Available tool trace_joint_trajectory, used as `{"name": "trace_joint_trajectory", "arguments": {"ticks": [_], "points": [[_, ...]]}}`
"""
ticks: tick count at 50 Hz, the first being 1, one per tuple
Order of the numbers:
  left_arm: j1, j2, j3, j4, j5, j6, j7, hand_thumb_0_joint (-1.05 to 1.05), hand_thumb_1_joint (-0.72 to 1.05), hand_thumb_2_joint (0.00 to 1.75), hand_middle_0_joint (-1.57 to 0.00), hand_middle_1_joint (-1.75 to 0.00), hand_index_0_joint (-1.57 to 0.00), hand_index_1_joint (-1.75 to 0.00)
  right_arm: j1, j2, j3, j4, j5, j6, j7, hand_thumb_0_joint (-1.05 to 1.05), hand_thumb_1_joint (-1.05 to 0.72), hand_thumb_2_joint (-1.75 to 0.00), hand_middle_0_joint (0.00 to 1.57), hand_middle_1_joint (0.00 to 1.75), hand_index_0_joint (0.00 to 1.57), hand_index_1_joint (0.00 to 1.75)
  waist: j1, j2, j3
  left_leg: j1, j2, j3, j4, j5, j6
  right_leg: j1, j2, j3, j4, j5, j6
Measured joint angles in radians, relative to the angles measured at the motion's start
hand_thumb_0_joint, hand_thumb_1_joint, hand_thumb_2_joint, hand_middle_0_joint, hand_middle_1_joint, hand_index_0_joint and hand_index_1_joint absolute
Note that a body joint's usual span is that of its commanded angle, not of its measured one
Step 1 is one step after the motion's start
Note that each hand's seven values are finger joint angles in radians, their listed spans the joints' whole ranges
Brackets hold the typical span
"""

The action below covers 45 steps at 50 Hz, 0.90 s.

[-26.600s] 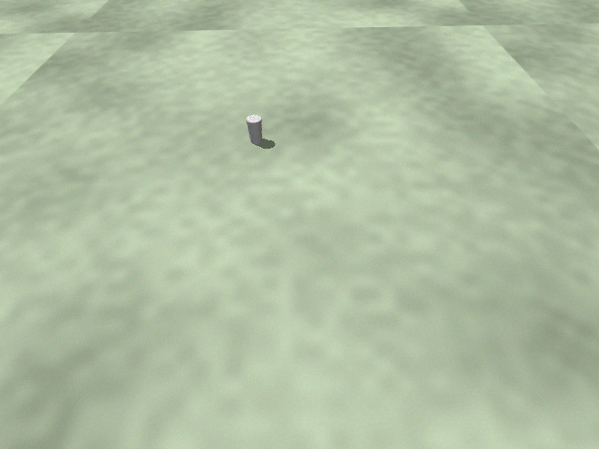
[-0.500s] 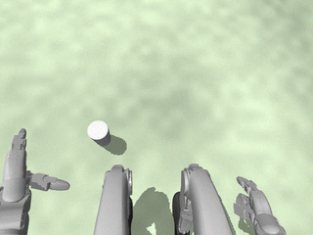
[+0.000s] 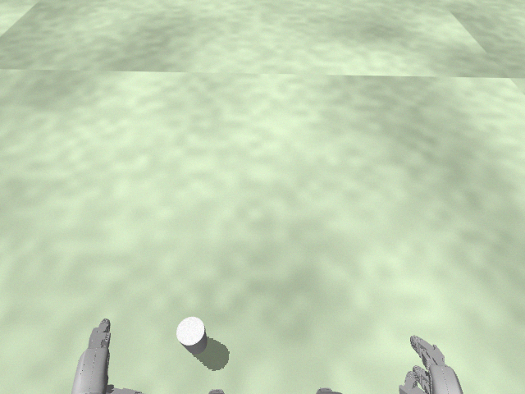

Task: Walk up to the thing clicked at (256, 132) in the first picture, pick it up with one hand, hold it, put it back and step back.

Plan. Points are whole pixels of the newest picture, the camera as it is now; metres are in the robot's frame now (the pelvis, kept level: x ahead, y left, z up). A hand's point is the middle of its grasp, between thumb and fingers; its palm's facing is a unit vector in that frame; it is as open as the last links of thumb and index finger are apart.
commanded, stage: home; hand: left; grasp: from the side
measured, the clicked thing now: (194, 337) +0.40 +0.22 -0.63
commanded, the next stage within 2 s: stand in 1.80 s
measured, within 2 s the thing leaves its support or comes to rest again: neither
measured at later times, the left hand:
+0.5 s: hand (141, 390) +0.17 +0.18 -0.03, palm faces +0.12 -0.95 -0.30, open 17.5 cm
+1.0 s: hand out of the picture +0.16 +0.17 -0.03, palm faces +0.11 -0.95 -0.29, open 17.4 cm
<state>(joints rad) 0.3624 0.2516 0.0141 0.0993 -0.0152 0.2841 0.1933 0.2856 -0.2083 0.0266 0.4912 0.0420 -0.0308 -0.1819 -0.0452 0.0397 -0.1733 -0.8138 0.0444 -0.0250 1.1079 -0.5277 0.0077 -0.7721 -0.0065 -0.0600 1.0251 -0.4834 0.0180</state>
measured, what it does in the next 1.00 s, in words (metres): stands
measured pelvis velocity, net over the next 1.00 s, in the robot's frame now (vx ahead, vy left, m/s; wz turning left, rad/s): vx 0.00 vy -0.02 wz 0.02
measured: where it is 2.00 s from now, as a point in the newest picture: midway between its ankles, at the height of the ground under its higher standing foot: outside the picture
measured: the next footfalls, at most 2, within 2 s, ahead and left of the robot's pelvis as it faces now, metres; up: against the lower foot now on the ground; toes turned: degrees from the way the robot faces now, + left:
none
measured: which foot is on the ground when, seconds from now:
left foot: down 0.00-1.00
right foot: down 0.00-1.00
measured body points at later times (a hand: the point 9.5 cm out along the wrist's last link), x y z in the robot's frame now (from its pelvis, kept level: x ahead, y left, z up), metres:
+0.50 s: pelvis +0.01 -0.01 +0.02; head +0.02 -0.01 +0.47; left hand +0.16 +0.23 -0.01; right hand +0.18 -0.25 -0.04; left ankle +0.01 +0.11 -0.66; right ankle +0.01 -0.14 -0.66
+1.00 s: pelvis +0.00 -0.02 +0.03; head +0.01 -0.02 +0.48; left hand +0.15 +0.22 -0.01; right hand +0.16 -0.25 -0.04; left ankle +0.01 +0.11 -0.66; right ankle +0.01 -0.14 -0.66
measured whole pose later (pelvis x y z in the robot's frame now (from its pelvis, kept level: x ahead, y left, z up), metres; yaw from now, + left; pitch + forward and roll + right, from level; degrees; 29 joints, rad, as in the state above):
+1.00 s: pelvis +0.00 -0.02 +0.03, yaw +1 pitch +7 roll -2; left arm 0.46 0.21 -0.02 0.03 -0.01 0.27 0.13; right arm 0.29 -0.21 0.03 0.51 0.02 -0.12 -0.18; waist -0.02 0.04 -0.11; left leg -0.61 0.04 -0.03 0.94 -0.45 -0.01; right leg -0.57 -0.01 -0.07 0.89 -0.43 0.00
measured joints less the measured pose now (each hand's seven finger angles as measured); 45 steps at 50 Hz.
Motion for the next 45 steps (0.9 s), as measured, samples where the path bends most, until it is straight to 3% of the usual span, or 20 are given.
{"name": "trace_joint_trajectory", "arguments": {"ticks": [8,17,45], "points": [[0.119,-0.028,-0.045,-0.141,0.001,0.018,-0.016,-0.01,-0.51,0.07,-0.06,-0.06,-0.06,-0.06,0.012,0.016,0.010,-0.020,-0.011,-0.037,-0.010,0.01,-0.90,-0.90,0.20,0.30,0.21,0.30,0.017,0.018,0.005,0.133,-0.007,0.010,-0.092,0.022,0.004,0.132,-0.005,0.007,-0.092,0.022,0.005],[0.115,-0.034,-0.032,-0.113,0.007,0.009,-0.042,-0.01,-0.53,0.06,-0.05,-0.06,-0.06,-0.05,-0.011,0.011,0.014,-0.027,-0.025,-0.073,-0.005,0.01,-0.90,-0.90,0.20,0.30,0.21,0.30,0.030,0.002,0.045,0.171,-0.010,0.000,-0.125,0.042,-0.005,0.170,-0.007,-0.004,-0.115,0.032,-0.003],[0.099,-0.039,-0.029,-0.084,0.004,-0.011,-0.063,-0.01,-0.55,0.05,-0.05,-0.05,-0.06,-0.05,0.005,-0.002,0.002,0.016,-0.025,-0.089,-0.003,0.02,-0.90,-0.90,0.20,0.30,0.20,0.30,0.023,-0.002,0.064,0.206,-0.003,-0.004,-0.166,0.072,-0.021,0.196,0.001,-0.007,-0.137,0.052,-0.020]]}}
